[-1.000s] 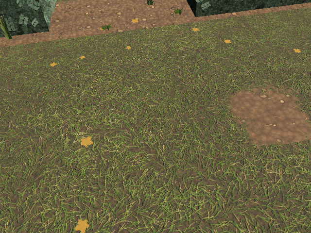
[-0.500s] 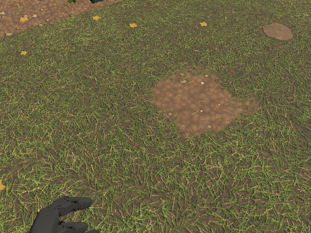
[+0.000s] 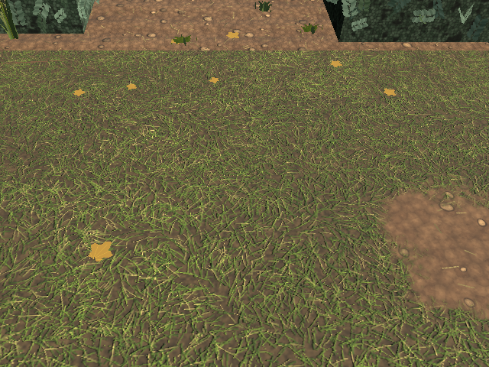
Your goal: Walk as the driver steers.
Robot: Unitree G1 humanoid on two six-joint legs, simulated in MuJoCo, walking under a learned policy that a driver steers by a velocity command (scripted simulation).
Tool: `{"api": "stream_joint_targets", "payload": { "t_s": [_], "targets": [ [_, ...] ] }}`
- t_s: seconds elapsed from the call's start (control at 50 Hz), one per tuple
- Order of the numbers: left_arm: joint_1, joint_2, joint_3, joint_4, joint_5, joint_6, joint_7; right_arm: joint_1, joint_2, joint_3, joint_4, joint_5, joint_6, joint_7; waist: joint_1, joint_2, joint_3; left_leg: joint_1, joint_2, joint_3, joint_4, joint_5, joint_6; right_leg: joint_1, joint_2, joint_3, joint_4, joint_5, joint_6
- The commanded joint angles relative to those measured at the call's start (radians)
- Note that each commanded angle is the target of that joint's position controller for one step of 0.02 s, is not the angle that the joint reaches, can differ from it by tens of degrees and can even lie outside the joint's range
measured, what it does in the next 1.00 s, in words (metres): steps on the spot, turning left: right foot, then left foot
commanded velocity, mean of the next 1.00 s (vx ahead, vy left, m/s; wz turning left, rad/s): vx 0.01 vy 0.00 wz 0.35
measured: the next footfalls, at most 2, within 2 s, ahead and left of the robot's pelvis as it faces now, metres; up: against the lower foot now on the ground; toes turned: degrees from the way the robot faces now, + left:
right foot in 0.50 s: +0.10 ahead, -0.09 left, +0.00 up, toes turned +20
left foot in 0.84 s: +0.04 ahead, +0.10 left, +0.00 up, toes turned +14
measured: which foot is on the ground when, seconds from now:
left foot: down 0.00-0.50, up 0.52-0.82, down 0.84-1.00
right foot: down 0.00-0.00, up 0.02-0.48, down 0.50-1.00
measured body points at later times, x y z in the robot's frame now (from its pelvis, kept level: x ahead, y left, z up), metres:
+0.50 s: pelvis +0.01 -0.02 +0.01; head +0.03 -0.02 +0.46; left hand +0.12 +0.27 -0.08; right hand +0.16 -0.26 -0.11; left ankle +0.03 +0.09 -0.72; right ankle +0.06 -0.11 -0.72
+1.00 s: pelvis +0.04 -0.02 +0.02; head +0.04 -0.01 +0.47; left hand +0.03 +0.23 -0.11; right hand +0.24 -0.20 -0.10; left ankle +0.01 +0.09 -0.72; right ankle +0.06 -0.10 -0.72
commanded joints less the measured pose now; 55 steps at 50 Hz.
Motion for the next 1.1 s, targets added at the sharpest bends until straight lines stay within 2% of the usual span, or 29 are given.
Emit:
{"api": "stream_joint_targets", "payload": {
  "t_s": [0.02, 0.04, 0.06, 0.08, 0.12, 0.14, 0.18, 0.24, 0.32, 0.42, 0.46, 0.48, 0.5, 0.52, 0.54, 0.56, 0.58, 0.6, 0.66, 0.72, 0.76, 0.78, 0.82, 0.84, 0.86, 0.88, 0.9, 0.96, 1.1],
  "targets": [
    [0.061, 0.026, 0.014, -0.122, 0.000, 0.013, -0.011, 0.148, -0.239, -0.055, -0.069, -0.002, -0.043, -0.023, -0.042, 0.423, -0.032, 0.359, 0.395, -0.615, -0.308, 0.288, 0.149, -0.426, 0.044, 0.037, 0.345, -0.402, 0.062],
    [-0.126, 0.086, 0.018, -0.171, 0.016, 0.019, -0.011, 0.267, -0.268, -0.068, -0.038, 0.003, -0.034, -0.035, -0.155, 0.228, -0.031, 0.301, 0.412, -0.666, -0.353, 0.481, 0.264, -0.495, 0.103, 0.242, 0.434, -0.351, 0.061],
    [-0.140, 0.069, 0.016, -0.182, -0.005, 0.021, -0.009, 0.251, -0.254, -0.061, -0.022, -0.011, -0.026, -0.049, -0.111, 0.186, -0.009, 0.268, 0.368, -0.577, -0.331, 0.483, 0.276, -0.491, 0.094, 0.292, 0.490, -0.273, 0.055],
    [-0.113, 0.063, 0.014, -0.167, -0.012, 0.018, -0.006, 0.172, -0.217, -0.051, -0.030, -0.009, -0.016, -0.059, -0.059, 0.171, 0.012, 0.216, 0.300, -0.474, -0.315, 0.439, 0.244, -0.476, 0.087, 0.301, 0.503, -0.176, 0.052],
    [-0.047, 0.086, 0.023, -0.131, 0.007, 0.021, -0.006, 0.055, -0.170, -0.042, -0.067, 0.003, -0.007, -0.062, -0.010, 0.158, -0.031, 0.151, 0.183, -0.347, -0.301, 0.433, 0.191, -0.381, 0.099, 0.279, 0.529, -0.042, 0.057],
    [-0.042, 0.091, 0.026, -0.131, 0.010, 0.026, -0.010, 0.057, -0.159, -0.040, -0.072, 0.006, -0.009, -0.057, -0.010, 0.141, -0.059, 0.135, 0.165, -0.334, -0.297, 0.439, 0.183, -0.347, 0.109, 0.274, 0.549, -0.021, 0.059],
    [-0.068, 0.067, 0.019, -0.149, 0.006, 0.036, -0.015, 0.095, -0.166, -0.047, -0.065, 0.006, -0.016, -0.052, -0.022, 0.105, -0.074, 0.136, 0.155, -0.351, -0.296, 0.407, 0.184, -0.346, 0.117, 0.277, 0.535, -0.005, 0.066],
    [-0.134, 0.041, 0.006, -0.186, 0.001, 0.039, -0.015, 0.154, -0.180, -0.059, -0.060, 0.000, -0.015, -0.057, -0.060, 0.120, -0.066, 0.170, 0.149, -0.413, -0.306, 0.256, 0.189, -0.373, 0.121, 0.290, 0.407, 0.008, 0.073],
    [-0.205, 0.037, -0.005, -0.223, -0.003, 0.029, -0.011, 0.195, -0.192, -0.070, -0.068, -0.013, -0.012, -0.055, -0.101, 0.150, -0.064, 0.156, 0.142, -0.502, -0.315, 0.056, 0.189, -0.306, 0.144, 0.311, 0.231, 0.005, 0.063],
    [-0.160, 0.050, -0.007, -0.231, -0.032, 0.011, -0.007, 0.179, -0.190, -0.070, -0.078, -0.023, -0.012, -0.029, -0.078, 0.189, -0.069, 0.073, 0.134, -0.574, -0.313, 0.148, 0.176, -0.080, 0.186, 0.296, 0.051, -0.065, 0.023],
    [-0.077, 0.038, -0.009, -0.207, -0.034, -0.001, 0.002, 0.147, -0.175, -0.064, -0.082, -0.017, -0.012, -0.031, -0.028, 0.170, -0.064, 0.007, 0.096, -0.569, -0.289, 0.119, 0.127, 0.105, 0.183, 0.280, -0.172, 0.014, -0.003],
    [-0.046, 0.052, -0.004, -0.197, -0.026, -0.009, 0.010, 0.168, -0.152, -0.058, -0.076, -0.009, -0.017, -0.035, -0.021, 0.131, -0.059, -0.075, 0.063, -0.546, -0.260, 0.020, 0.081, 0.232, 0.142, 0.295, -0.261, 0.059, -0.009],
    [-0.020, 0.114, 0.007, -0.204, -0.014, -0.018, 0.014, 0.217, -0.097, -0.047, -0.074, -0.005, -0.023, -0.038, -0.029, -0.033, -0.075, -0.181, -0.015, -0.445, -0.099, -0.168, 0.029, 0.346, -0.048, 0.488, -0.354, -0.062, -0.037],
    [-0.015, 0.212, 0.025, -0.216, 0.004, -0.014, 0.008, 0.160, -0.090, -0.050, -0.122, 0.006, -0.035, -0.042, -0.002, -0.243, -0.038, -0.372, -0.204, -0.245, 0.060, -0.248, -0.006, 0.338, -0.277, 0.828, -0.451, -0.055, -0.144],
    [-0.001, 0.157, 0.012, -0.190, -0.002, -0.012, 0.008, 0.101, -0.164, -0.072, -0.108, -0.027, -0.038, -0.044, 0.011, -0.100, 0.008, -0.344, -0.165, -0.279, 0.194, -0.245, -0.022, 0.245, -0.255, 0.808, -0.427, -0.028, -0.182],
    [-0.049, 0.122, -0.002, -0.191, -0.006, -0.015, 0.008, 0.116, -0.149, -0.074, -0.092, -0.028, -0.036, -0.038, -0.030, -0.070, 0.029, -0.323, -0.168, -0.293, 0.258, -0.185, -0.025, 0.199, -0.195, 0.719, -0.400, 0.008, -0.179],
    [-0.092, 0.104, -0.007, -0.193, -0.005, -0.017, 0.005, 0.148, -0.128, -0.068, -0.066, -0.026, -0.033, -0.033, -0.059, -0.067, 0.030, -0.295, -0.169, -0.286, 0.312, -0.121, -0.037, 0.164, -0.132, 0.623, -0.383, 0.079, -0.160],
    [-0.124, 0.093, -0.011, -0.196, -0.007, -0.021, 0.004, 0.178, -0.120, -0.066, -0.046, -0.026, -0.028, -0.025, -0.080, -0.107, 0.005, -0.263, -0.171, -0.270, 0.356, -0.072, -0.048, 0.152, -0.088, 0.554, -0.373, 0.152, -0.147],
    [-0.127, 0.053, -0.022, -0.193, -0.011, -0.026, -0.007, 0.192, -0.098, -0.051, -0.013, -0.015, -0.014, -0.017, -0.081, -0.123, -0.040, -0.179, -0.151, -0.214, 0.349, -0.028, -0.089, 0.121, -0.037, 0.455, -0.354, 0.270, -0.153],
    [-0.085, 0.059, -0.019, -0.175, -0.016, -0.022, -0.013, 0.119, -0.056, -0.022, -0.015, -0.008, -0.004, -0.010, -0.047, -0.148, -0.022, -0.049, -0.089, -0.125, 0.095, -0.015, -0.092, 0.079, -0.011, 0.436, -0.365, 0.102, -0.143],
    [-0.026, 0.088, -0.009, -0.159, -0.013, -0.014, -0.016, 0.073, -0.058, -0.015, -0.018, -0.002, -0.004, -0.014, -0.015, -0.157, 0.001, 0.040, -0.080, -0.077, -0.033, -0.047, -0.063, 0.053, -0.030, 0.482, -0.376, 0.006, -0.156],
    [-0.017, 0.094, -0.008, -0.156, -0.014, -0.010, -0.017, 0.077, -0.061, -0.014, -0.010, 0.001, -0.008, -0.018, -0.020, -0.147, 0.012, 0.088, -0.078, -0.069, -0.102, -0.023, -0.046, 0.038, -0.039, 0.501, -0.368, 0.004, -0.155],
    [-0.003, 0.082, -0.012, -0.145, -0.013, -0.016, -0.017, 0.097, -0.061, -0.007, 0.011, -0.003, -0.027, -0.029, -0.052, -0.089, 0.022, 0.245, -0.033, -0.118, -0.301, 0.154, -0.015, -0.020, -0.038, 0.509, -0.331, 0.113, -0.105],
    [0.009, 0.061, -0.020, -0.147, -0.014, -0.031, -0.023, 0.124, -0.076, -0.004, 0.021, -0.014, -0.041, -0.038, -0.055, -0.066, -0.028, 0.353, 0.046, -0.197, -0.300, 0.210, -0.008, -0.041, -0.036, 0.499, -0.309, 0.183, -0.068],
    [0.034, 0.037, -0.025, -0.157, -0.029, -0.041, -0.034, 0.086, -0.134, -0.018, 0.028, -0.015, -0.050, -0.044, -0.011, 0.083, -0.028, 0.310, 0.115, -0.292, -0.235, 0.318, 0.021, -0.026, 0.038, 0.417, -0.297, 0.185, -0.039],
    [0.016, 0.059, -0.017, -0.139, -0.022, -0.039, -0.034, 0.088, -0.092, -0.009, 0.041, -0.005, -0.052, -0.039, -0.031, 0.072, -0.041, 0.227, 0.111, -0.283, -0.233, 0.281, 0.031, 0.068, 0.065, 0.377, -0.291, 0.131, -0.029],
    [-0.007, 0.064, -0.012, -0.134, -0.018, -0.035, -0.034, 0.085, -0.074, -0.002, 0.048, -0.001, -0.056, -0.037, -0.040, 0.070, -0.021, 0.195, 0.092, -0.260, -0.233, 0.248, 0.021, 0.096, 0.067, 0.373, -0.281, 0.137, -0.029],
    [0.001, 0.061, -0.005, -0.114, -0.017, -0.025, -0.038, 0.091, -0.072, -0.001, 0.073, -0.001, -0.054, -0.043, -0.040, 0.093, -0.003, 0.165, 0.068, -0.239, -0.242, 0.226, 0.009, 0.121, 0.056, 0.372, -0.263, 0.179, -0.041],
    [0.003, 0.037, 0.001, -0.051, -0.019, -0.021, -0.031, 0.094, -0.056, 0.000, 0.127, -0.001, -0.060, -0.049, -0.031, 0.051, 0.009, 0.153, 0.070, -0.240, -0.253, 0.252, 0.015, 0.160, 0.055, 0.367, -0.272, 0.190, -0.037]
  ]
}}
Velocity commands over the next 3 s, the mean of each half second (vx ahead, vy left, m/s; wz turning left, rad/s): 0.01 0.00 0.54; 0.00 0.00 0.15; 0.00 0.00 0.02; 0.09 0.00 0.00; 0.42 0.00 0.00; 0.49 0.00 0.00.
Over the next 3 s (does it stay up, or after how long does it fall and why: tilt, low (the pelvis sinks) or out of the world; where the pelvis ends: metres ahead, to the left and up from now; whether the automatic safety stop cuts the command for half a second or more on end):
stays up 0.54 0.11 0.02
